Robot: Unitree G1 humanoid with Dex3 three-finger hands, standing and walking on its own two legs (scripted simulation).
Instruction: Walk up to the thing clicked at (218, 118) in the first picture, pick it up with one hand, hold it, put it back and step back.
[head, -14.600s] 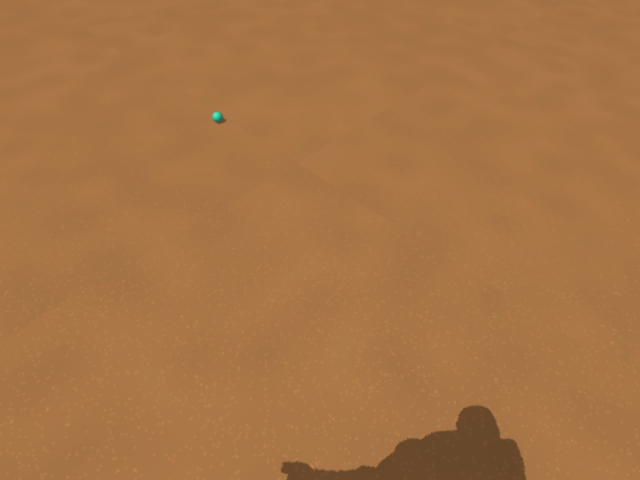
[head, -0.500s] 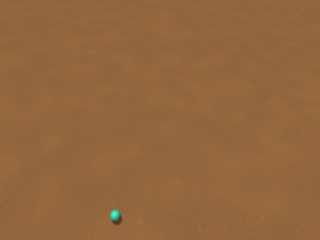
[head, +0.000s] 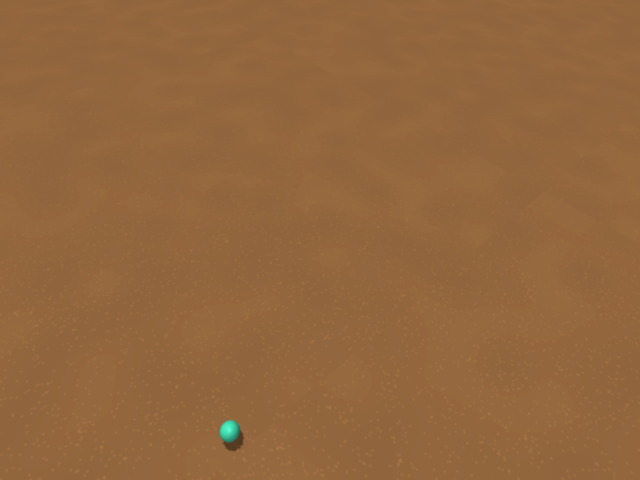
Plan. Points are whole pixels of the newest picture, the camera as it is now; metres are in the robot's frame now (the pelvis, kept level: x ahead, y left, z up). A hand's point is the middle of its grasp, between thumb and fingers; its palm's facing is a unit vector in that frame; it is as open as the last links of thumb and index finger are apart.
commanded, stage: rise first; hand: left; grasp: from above
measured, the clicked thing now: (229, 431) +0.40 +0.24 -0.75
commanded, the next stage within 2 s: none
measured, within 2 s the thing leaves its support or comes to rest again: neither
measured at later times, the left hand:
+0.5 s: hand out of the picture +0.12 +0.26 -0.21, palm faces -0.11 -0.90 -0.43, open 13.2 cm
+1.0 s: hand out of the picture +0.15 +0.28 -0.35, palm faces -0.39 -0.65 -0.65, open 14.0 cm
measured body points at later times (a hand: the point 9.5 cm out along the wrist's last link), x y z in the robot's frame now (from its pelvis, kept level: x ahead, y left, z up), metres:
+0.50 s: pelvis -0.01 +0.00 -0.06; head +0.07 +0.01 +0.38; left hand +0.12 +0.31 -0.18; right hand +0.13 -0.25 -0.17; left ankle +0.00 +0.12 -0.75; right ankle -0.02 -0.13 -0.75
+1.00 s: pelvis -0.04 +0.00 -0.20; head +0.11 +0.03 +0.22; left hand +0.17 +0.31 -0.31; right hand +0.18 -0.24 -0.29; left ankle +0.00 +0.12 -0.75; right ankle -0.02 -0.13 -0.75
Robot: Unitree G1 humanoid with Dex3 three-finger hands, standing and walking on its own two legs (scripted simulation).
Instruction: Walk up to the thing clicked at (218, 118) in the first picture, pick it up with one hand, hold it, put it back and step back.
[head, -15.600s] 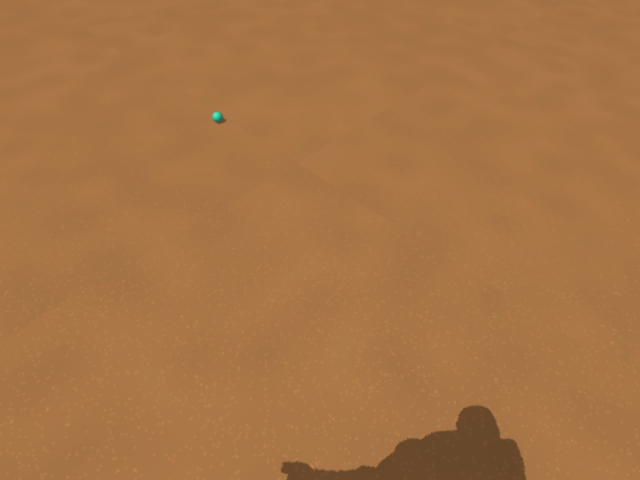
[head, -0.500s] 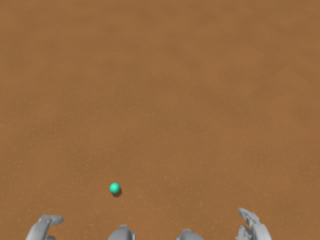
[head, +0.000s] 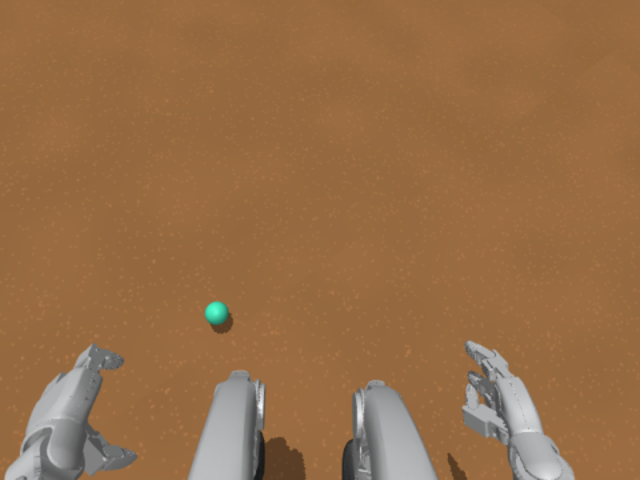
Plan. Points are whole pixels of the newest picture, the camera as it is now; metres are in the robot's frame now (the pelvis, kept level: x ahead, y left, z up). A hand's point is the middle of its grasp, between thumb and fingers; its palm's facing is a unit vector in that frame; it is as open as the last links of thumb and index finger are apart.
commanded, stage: rise first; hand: left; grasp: from above
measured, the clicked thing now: (216, 313) +0.44 +0.23 -0.56
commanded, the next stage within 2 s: approach in 1.78 s
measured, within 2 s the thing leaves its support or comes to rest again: neither
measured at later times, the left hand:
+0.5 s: hand (155, 350) +0.32 +0.28 -0.32, palm faces -0.48 -0.19 -0.85, open 14.0 cm
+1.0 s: hand (173, 331) +0.36 +0.28 -0.39, palm faces -0.46 -0.02 -0.89, open 13.9 cm
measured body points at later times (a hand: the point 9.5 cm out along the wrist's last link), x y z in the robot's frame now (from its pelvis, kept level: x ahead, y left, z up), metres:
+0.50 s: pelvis -0.06 +0.00 -0.17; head +0.14 +0.02 +0.23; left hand +0.34 +0.29 -0.27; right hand +0.02 -0.28 -0.30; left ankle +0.04 +0.12 -0.55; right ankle +0.02 -0.13 -0.55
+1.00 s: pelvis -0.06 +0.00 -0.23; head +0.16 +0.04 +0.16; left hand +0.38 +0.28 -0.34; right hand +0.01 -0.28 -0.35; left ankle +0.04 +0.12 -0.55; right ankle +0.02 -0.13 -0.55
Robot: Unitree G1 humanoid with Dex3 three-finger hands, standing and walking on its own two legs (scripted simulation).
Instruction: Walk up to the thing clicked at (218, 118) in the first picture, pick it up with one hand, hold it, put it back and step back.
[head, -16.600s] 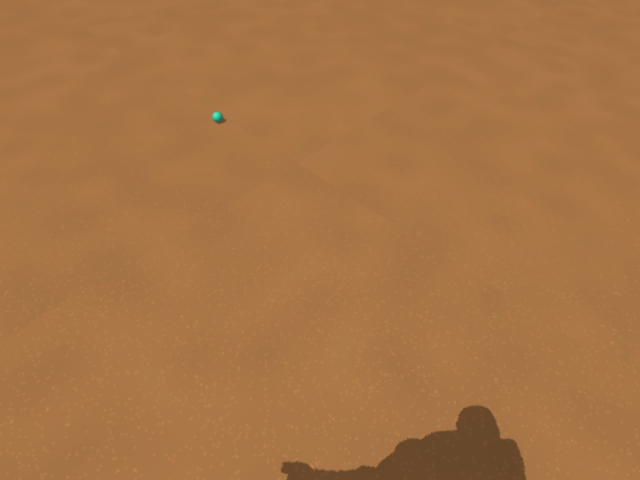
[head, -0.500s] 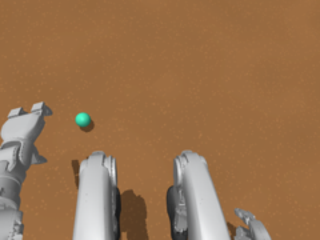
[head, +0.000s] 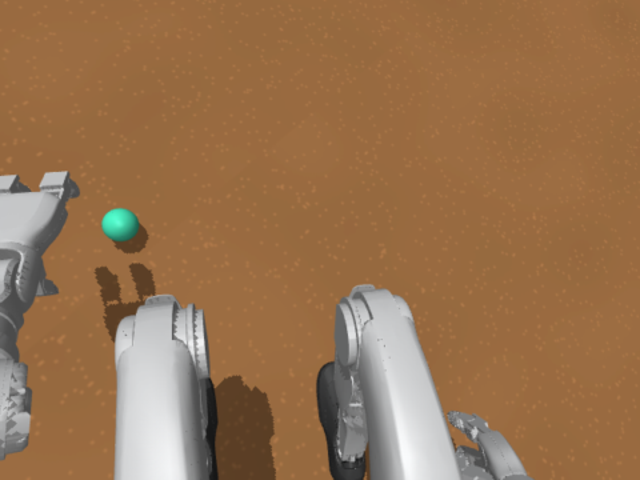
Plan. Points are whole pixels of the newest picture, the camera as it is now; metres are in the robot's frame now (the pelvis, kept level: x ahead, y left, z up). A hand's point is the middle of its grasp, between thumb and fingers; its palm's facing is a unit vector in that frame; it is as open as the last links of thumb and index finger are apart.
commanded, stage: rise first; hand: left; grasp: from above
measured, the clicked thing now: (120, 224) +0.48 +0.28 -0.33
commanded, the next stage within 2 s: approach in 0.78 s
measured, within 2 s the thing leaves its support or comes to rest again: neither
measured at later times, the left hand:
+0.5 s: hand (65, 241) +0.42 +0.31 -0.19, palm faces -0.46 -0.09 -0.88, open 13.8 cm
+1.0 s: hand (75, 236) +0.43 +0.31 -0.21, palm faces -0.46 -0.08 -0.89, open 13.9 cm
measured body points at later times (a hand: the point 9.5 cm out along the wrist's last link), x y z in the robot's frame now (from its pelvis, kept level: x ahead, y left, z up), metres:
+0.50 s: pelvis +0.01 +0.00 -0.02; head +0.24 +0.06 +0.36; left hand +0.44 +0.31 -0.14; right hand +0.09 -0.28 -0.14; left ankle +0.09 +0.13 -0.32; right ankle +0.10 -0.12 -0.32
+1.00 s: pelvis +0.01 +0.00 -0.03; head +0.25 +0.07 +0.34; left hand +0.45 +0.31 -0.16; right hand +0.09 -0.27 -0.15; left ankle +0.09 +0.13 -0.32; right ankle +0.10 -0.12 -0.32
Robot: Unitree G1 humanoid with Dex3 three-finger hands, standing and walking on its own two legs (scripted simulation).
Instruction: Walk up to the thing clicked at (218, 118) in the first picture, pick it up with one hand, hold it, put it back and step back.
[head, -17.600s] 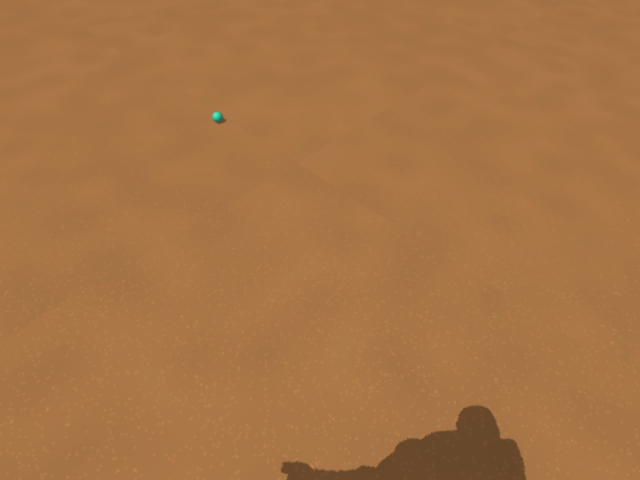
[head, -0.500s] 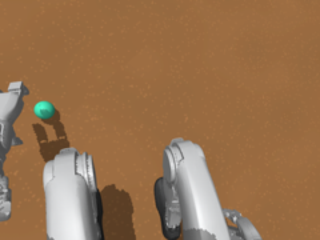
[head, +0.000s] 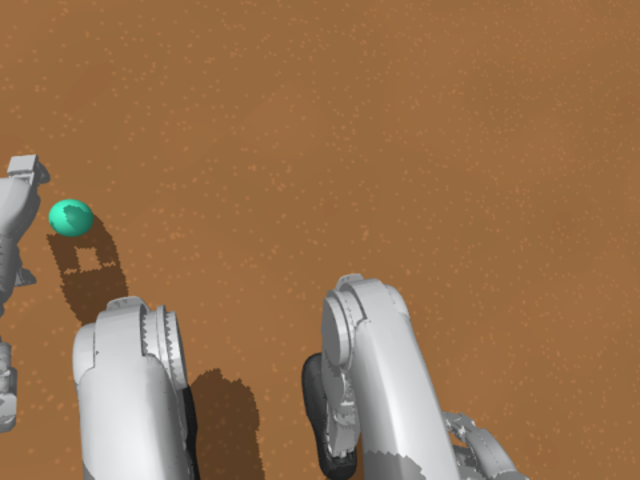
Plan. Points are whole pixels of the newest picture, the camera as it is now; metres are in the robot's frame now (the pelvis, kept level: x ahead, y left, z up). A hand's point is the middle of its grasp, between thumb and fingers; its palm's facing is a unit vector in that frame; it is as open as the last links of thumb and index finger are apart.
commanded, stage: approach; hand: left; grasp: from above
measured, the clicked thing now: (71, 218) +0.46 +0.30 -0.29
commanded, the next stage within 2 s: close in in 0.42 s
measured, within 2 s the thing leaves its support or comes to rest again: neither
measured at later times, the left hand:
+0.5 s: hand (55, 190) +0.47 +0.28 -0.18, palm faces -0.46 -0.09 -0.88, open 14.1 cm
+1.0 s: hand (64, 220) +0.44 +0.29 -0.23, palm faces -0.43 -0.10 -0.90, open 14.0 cm
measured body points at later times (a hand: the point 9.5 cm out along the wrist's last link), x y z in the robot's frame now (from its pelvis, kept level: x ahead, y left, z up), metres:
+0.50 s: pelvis +0.00 +0.00 +0.00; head +0.25 +0.05 +0.37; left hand +0.49 +0.29 -0.13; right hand +0.02 -0.26 -0.11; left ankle +0.08 +0.13 -0.29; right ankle +0.09 -0.12 -0.29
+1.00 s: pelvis +0.00 +0.00 -0.02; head +0.25 +0.10 +0.34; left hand +0.46 +0.29 -0.18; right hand +0.08 -0.27 -0.10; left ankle +0.08 +0.13 -0.29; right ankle +0.09 -0.11 -0.29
